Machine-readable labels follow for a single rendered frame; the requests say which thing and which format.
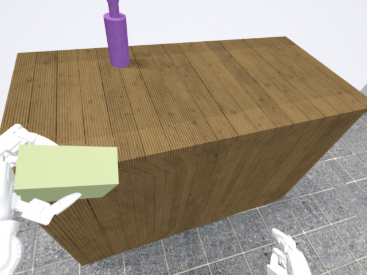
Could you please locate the robot right hand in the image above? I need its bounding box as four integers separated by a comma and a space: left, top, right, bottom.
267, 228, 311, 275

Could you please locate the table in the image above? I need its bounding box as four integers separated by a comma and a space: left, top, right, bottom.
0, 36, 367, 266

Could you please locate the robot left hand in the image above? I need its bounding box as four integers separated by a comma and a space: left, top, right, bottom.
0, 124, 81, 226

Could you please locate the left robot forearm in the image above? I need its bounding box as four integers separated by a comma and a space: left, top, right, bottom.
0, 220, 24, 275

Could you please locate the sponge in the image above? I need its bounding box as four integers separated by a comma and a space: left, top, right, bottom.
14, 144, 119, 203

